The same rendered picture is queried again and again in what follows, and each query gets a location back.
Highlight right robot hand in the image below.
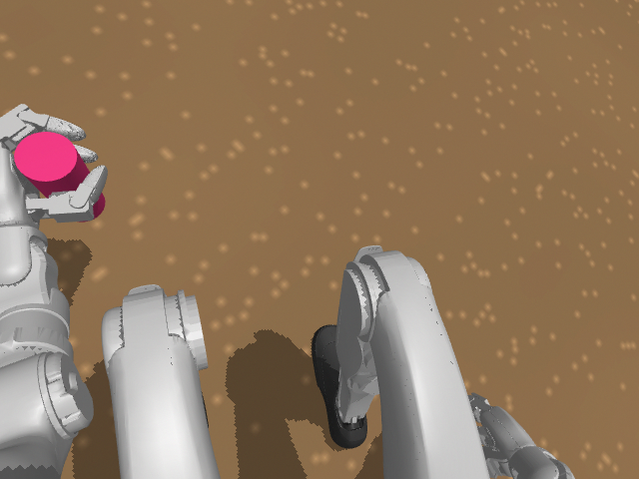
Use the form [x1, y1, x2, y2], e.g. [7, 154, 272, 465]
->
[468, 392, 536, 479]

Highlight can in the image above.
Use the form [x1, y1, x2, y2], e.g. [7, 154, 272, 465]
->
[14, 132, 105, 223]

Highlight left robot hand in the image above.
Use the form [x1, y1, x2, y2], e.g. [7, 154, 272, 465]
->
[0, 104, 108, 230]

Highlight right robot foot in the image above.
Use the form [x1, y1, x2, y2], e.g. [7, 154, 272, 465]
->
[312, 324, 367, 449]

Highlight left robot arm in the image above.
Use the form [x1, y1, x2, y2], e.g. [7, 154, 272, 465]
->
[0, 225, 94, 479]

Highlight right robot arm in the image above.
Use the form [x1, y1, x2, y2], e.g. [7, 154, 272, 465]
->
[508, 446, 575, 479]

